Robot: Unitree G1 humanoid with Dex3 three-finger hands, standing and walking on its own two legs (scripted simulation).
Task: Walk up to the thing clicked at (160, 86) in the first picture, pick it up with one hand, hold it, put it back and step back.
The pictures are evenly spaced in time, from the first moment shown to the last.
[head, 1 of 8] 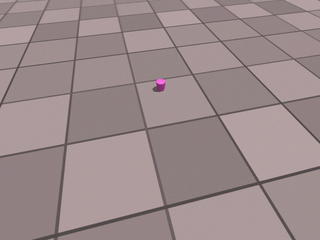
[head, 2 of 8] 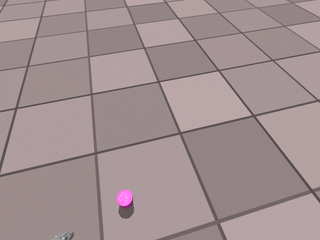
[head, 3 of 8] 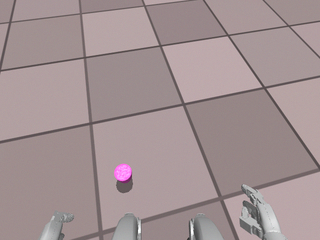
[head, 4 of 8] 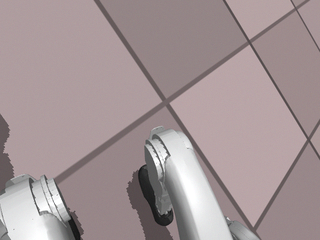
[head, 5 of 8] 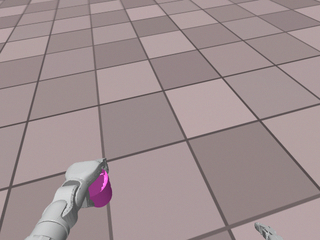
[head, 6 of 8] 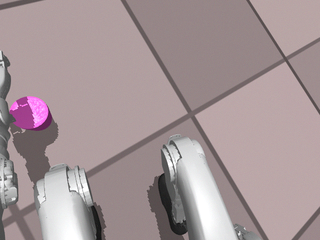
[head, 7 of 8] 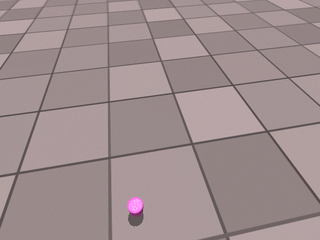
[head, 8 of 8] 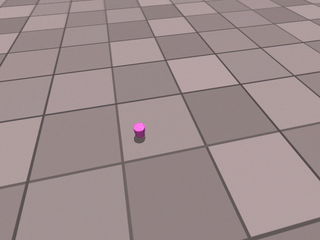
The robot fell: no
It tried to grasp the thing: yes
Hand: left
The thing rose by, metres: 0.64
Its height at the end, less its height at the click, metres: +0.00
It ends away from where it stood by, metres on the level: 0.01
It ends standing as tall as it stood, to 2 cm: yes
